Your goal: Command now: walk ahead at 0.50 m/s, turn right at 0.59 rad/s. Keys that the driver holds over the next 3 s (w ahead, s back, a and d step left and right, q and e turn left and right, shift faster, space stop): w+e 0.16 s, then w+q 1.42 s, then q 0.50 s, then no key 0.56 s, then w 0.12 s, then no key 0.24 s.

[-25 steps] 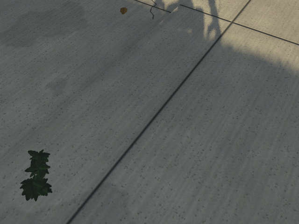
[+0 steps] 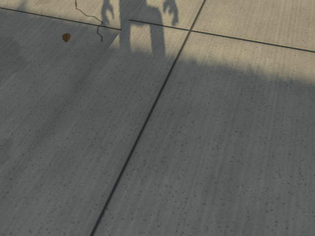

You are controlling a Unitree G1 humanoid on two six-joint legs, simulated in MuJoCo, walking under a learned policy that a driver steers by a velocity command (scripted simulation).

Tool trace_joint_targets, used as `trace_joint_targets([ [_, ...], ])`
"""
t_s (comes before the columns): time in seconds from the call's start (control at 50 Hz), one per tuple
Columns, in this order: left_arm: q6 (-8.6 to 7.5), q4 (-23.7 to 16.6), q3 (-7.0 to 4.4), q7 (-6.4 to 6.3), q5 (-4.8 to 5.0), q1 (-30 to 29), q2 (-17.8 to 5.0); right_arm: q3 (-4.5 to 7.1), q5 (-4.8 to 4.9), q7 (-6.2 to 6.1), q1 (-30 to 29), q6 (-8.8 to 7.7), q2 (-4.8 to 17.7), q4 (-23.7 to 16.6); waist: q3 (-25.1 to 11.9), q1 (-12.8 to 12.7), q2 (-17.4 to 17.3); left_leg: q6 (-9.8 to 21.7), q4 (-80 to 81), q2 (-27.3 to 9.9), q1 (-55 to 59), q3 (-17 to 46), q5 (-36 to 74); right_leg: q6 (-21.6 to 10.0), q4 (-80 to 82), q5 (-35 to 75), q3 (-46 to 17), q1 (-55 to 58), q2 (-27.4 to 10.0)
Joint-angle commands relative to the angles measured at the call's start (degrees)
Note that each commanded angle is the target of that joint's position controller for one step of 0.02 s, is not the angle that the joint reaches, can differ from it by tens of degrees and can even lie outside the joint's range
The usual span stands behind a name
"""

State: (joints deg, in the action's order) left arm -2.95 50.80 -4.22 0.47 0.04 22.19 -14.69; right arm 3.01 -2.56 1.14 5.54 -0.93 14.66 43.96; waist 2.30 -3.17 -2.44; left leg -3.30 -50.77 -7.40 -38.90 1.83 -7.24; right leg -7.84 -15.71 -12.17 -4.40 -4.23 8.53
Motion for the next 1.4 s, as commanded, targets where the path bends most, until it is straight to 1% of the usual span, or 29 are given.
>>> trace_joint_targets([
  [0.02, -0.7, -2.6, -1.82, -0.39, -0.06, 3.8, -8.9, 0.47, 0.23, 0.24, -6.0, -0.66, 4.0, -5.4, 0.0, -0.8, 5.4, 0.0, 5.4, 2.5, -3.6, -1.4, 4.9, -6.0, 3.0, 21.8, -12.9, 3.4, -14.9],
  [0.12, -0.48, -2.8, -1.92, -1.26, -0.81, 6.2, -9.9, -0.29, 0.91, 0.61, -12.0, -1.81, 4.6, -9.0, 0.8, -2.3, 6.8, 1.9, 14.9, 5.6, -0.1, -1.4, 4.6, -5.1, -1.4, 28.7, -15.9, 7.5, -16.1],
  [0.16, -0.53, -3.7, -2.17, -1.58, -0.91, 3.2, -11.1, 0.01, 1.12, 0.25, -7.3, -2.32, 5.9, -8.3, 0.1, 0.8, 7.6, 3.5, 19.3, 7.0, 9.4, -1.1, 1.8, -2.8, -4.3, 32.7, -16.4, 5.0, -16.1],
  [0.2, -1.15, -3.5, -1.94, -1.1, -0.82, 1.5, -11.2, 1.03, 0.94, -0.79, 6.2, -3.12, 7.8, -3.8, -6.3, 6.4, 5.6, 6.2, 23.6, 9.7, 26.6, -4.1, 1.6, -0.4, -16.9, 44.3, -12.2, 3.6, -13.3],
  [0.22, -1.6, -3.4, -1.29, -0.71, -0.68, 2.3, -9.1, 1.68, 0.17, -1.55, 14.1, -3.78, 9.7, -2.2, -11.7, 9.7, 3.5, 8.4, 24.1, 4.1, 38.7, 0.9, -0.7, 0.7, -29.1, 35.5, -9.7, -2.3, -10.4],
  [0.24, -1.9, -5.0, -0.1, -0.4, 0.66, 6.5, -4.1, 2.74, -1.09, -2.09, 20.3, -3.73, 15.0, -2.0, -19.3, 9.1, -6.6, 13.6, 26.2, -10.3, 51.7, 23.4, -9.2, 2.9, -47.6, 9.8, -4.4, -14.9, -3.5],
  [0.26, -1.85, -4.4, -0.33, -0.29, 0.21, 11.2, -5.4, 3.36, 0.21, -1.29, 18.9, -2.81, 16.0, -0.3, -20.1, 5.6, -15.6, 19.0, 34.8, -15.8, 52.5, 45.4, -7.9, 3.5, -56.9, -17.0, -3.8, -24.8, 1.5],
  [0.3, -1.2, -4.6, 0.03, 0.0, -2.29, 2.2, -6.9, 1.58, 1.84, -0.36, 9.0, -2.48, 7.1, -2.2, -4.4, 3.7, 0.2, 18.5, 35.9, -10.9, 37.7, 31.6, -13.4, 3.3, -57.9, -9.4, -3.1, -29.6, -5.7],
  [0.34, -0.87, -6.7, 0.35, 0.64, -3.06, -2.4, -6.1, 0.74, 1.62, -0.26, 8.5, -2.91, 5.4, -0.8, -1.2, 2.2, -0.7, 16.2, 37.5, -5.2, 31.4, 22.0, -1.7, 4.3, -50.3, -6.8, -0.8, -28.1, -9.5],
  [0.4, -0.18, -7.2, 1.18, 1.1, -3.39, -2.6, -4.7, 1.09, 2.3, 0.09, 12.5, -3.93, 6.9, 1.6, -3.3, 1.4, -2.6, 17.2, 37.8, -2.6, 30.0, 16.9, 12.5, 6.5, -45.4, -6.5, 1.6, -25.7, -10.2],
  [0.58, -0.52, -14.0, 3.28, 1.12, -1.73, -21.5, -3.5, 2.62, 2.19, -0.18, 19.4, -2.86, 9.5, 3.0, -1.2, 6.4, -2.2, 15.3, 37.7, 0.1, 28.2, 14.9, 9.4, 10.2, -20.8, 6.4, 4.5, -23.0, -9.4],
  [0.64, -1.26, -14.5, 2.89, 0.5, -1.41, -20.2, -4.8, 3.14, 1.78, -0.47, 18.8, -2.48, 10.5, 2.3, -2.2, 5.1, -2.9, 13.6, 33.0, -0.7, 28.6, 18.1, 10.3, 9.3, -15.8, 2.9, 3.7, -16.8, -8.1],
  [0.68, -2.28, -12.3, 2.0, -0.4, -1.85, -12.3, -6.6, 3.19, 2.11, -0.62, 17.2, -2.47, 10.2, 1.6, -4.8, 1.1, -0.5, 11.3, 24.5, 2.4, 25.1, 17.6, 9.6, 7.6, -8.9, 2.5, 3.0, -3.9, -7.9],
  [0.7, -2.97, -11.6, 0.89, -1.3, -2.97, -5.2, -10.5, 2.43, 2.78, -0.38, 16.3, -2.95, 7.4, 0.3, -10.1, -2.2, 5.4, 9.3, 11.7, 6.2, 20.5, 13.5, 4.3, 4.9, -5.4, -4.5, -6.4, 6.1, -17.5],
  [0.72, -2.38, -11.6, -0.29, -2.04, -3.94, -0.6, -15.7, 1.18, 4.06, -0.45, 18.2, -3.1, 2.1, -2.0, -15.0, -2.7, 15.8, 7.3, -3.1, 13.4, 6.6, 4.4, -17.9, 0.7, -0.5, -14.3, -24.8, 18.0, -31.3],
  [0.74, -1.27, -10.6, -0.89, -1.96, -2.98, -1.0, -15.5, 1.71, 2.67, -0.78, 20.6, -2.22, 5.7, -2.3, -14.4, -0.3, 17.2, 7.6, -11.6, 11.8, -0.1, 1.9, -24.5, -3.3, 1.8, -20.0, -36.9, 14.6, -35.0],
  [0.76, -1.07, -11.6, 0.4, -1.52, -2.56, -4.2, -9.6, 2.11, 1.7, -0.67, 18.7, -1.39, 7.3, -0.9, -8.0, 0.7, 8.5, 8.0, -15.1, 8.2, -1.1, 3.6, -20.2, -2.8, 2.1, -21.9, -30.5, 9.1, -31.9],
  [0.78, -1.35, -11.6, 1.18, -1.17, -2.13, -6.6, -6.5, 1.95, 1.48, 0.03, 16.2, -1.22, 6.2, -0.9, -3.6, 1.3, 6.1, 7.4, -14.3, 6.7, -0.5, 3.2, -16.0, -1.8, 3.2, -14.8, -22.0, 4.0, -28.4],
  [0.82, -2.04, -10.8, 1.67, -1.2, -1.97, -7.4, -4.7, 2.0, 0.66, 1.05, 14.6, -0.26, 5.4, -1.3, -1.3, 2.7, 9.2, 6.1, -12.6, 4.6, 1.5, 2.1, -12.3, 0.2, 5.0, -2.2, -11.0, -0.2, -24.1],
  [1.0, -3.17, -6.9, 0.47, -0.62, -1.18, -2.3, -6.4, 0.78, 0.51, 3.38, 1.2, 1.05, 3.4, -6.7, 0.2, 2.0, 7.6, 3.8, -2.8, 3.5, -3.1, -1.0, 2.4, -0.5, 6.7, 18.1, 6.8, 1.5, -22.4],
  [1.1, -2.48, -4.9, -0.33, -0.97, -1.18, 0.6, -8.7, -0.09, 0.33, 4.17, -6.4, 0.74, 3.3, -9.8, 2.5, 0.2, 7.5, 7.0, 11.0, 4.4, 2.8, -6.4, 2.2, 1.1, 5.1, 22.0, 12.4, 4.2, -23.7],
  [1.18, -0.83, -3.4, -0.94, -1.53, -1.32, 2.2, -11.9, 0.88, -0.38, 2.88, -0.3, 0.51, 5.3, -9.0, -2.9, 3.6, 8.6, 11.9, 16.0, 11.4, 15.1, -10.7, -8.3, 2.7, -13.1, 51.9, 17.0, 9.0, -24.0],
  [1.2, -0.36, -3.7, -0.9, -1.61, -1.06, 1.7, -12.2, 1.74, -0.77, 2.19, 8.5, -0.08, 6.4, -6.3, -8.0, 7.7, 6.8, 13.6, 20.2, 13.5, 26.4, -10.2, -6.3, 3.6, -25.5, 49.6, 18.4, 5.2, -23.0],
  [1.22, -0.32, -5.3, -0.36, -1.5, -1.39, 1.9, -10.6, 3.33, -1.19, 1.14, 17.9, -0.32, 10.7, -3.8, -14.5, 11.3, 1.4, 16.2, 22.3, 6.2, 41.9, 0.8, -11.6, 5.3, -42.3, 31.7, 18.6, -6.9, -21.5],
  [1.24, -0.56, -9.7, 1.03, -0.24, -1.47, 3.7, -3.8, 4.88, -0.06, 0.43, 15.5, -0.1, 18.0, -5.0, -18.5, 6.4, -13.0, 23.3, 26.7, -10.6, 57.7, 31.4, -11.5, 8.8, -61.5, -19.3, 15.6, -32.4, -10.5],
  [1.26, -0.94, -11.2, 0.14, -0.19, -2.03, -3.7, -8.7, 5.08, 1.83, 0.16, 18.5, 0.47, 17.4, -5.8, -20.5, 11.1, -3.8, 24.7, 32.6, -12.1, 57.9, 40.6, -6.7, 8.7, -66.1, -17.6, 3.8, -38.1, -9.3],
  [1.3, -1.96, -11.7, 0.89, -0.22, -1.03, -6.3, -7.0, 3.65, 2.05, -0.63, 13.9, 0.35, 12.1, -4.0, -6.6, 6.6, 1.4, 21.8, 33.2, -8.1, 43.8, 24.7, 7.9, 8.0, -59.2, -7.3, 3.0, -38.3, -14.3],
  [1.34, -0.57, -10.7, 0.92, -0.27, -2.48, -3.6, -6.9, 2.5, 2.39, -0.82, 9.5, -0.31, 8.8, -4.6, -4.1, 2.1, 1.5, 19.4, 35.0, -2.6, 33.6, 17.2, 15.3, 8.9, -53.4, -7.0, 2.6, -30.8, -15.8],
  [1.4, 1.66, -10.8, 0.97, 0.22, -2.98, -3.7, -5.7, 2.45, 2.55, -0.42, 10.8, -1.7, 9.1, -3.9, -4.1, 1.0, 1.3, 19.8, 36.9, -0.1, 29.0, 14.4, 17.9, 10.4, -48.4, -5.8, 3.7, -28.7, -15.3],
])
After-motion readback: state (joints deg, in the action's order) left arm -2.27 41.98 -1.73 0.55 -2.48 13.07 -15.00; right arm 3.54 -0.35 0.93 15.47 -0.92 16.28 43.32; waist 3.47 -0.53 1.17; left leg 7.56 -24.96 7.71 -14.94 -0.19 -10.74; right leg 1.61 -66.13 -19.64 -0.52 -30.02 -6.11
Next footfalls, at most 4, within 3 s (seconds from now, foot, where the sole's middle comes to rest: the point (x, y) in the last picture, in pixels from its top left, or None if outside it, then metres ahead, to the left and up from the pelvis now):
0.22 left None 0.32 0.12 -0.78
0.70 right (204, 223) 0.52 -0.10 -0.78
1.20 left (142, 174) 0.74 0.18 -0.78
1.74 right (144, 117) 1.08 0.20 -0.78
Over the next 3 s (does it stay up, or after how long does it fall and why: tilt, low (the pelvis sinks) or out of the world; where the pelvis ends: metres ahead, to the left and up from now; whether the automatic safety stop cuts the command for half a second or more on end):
stays up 0.94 0.26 -0.01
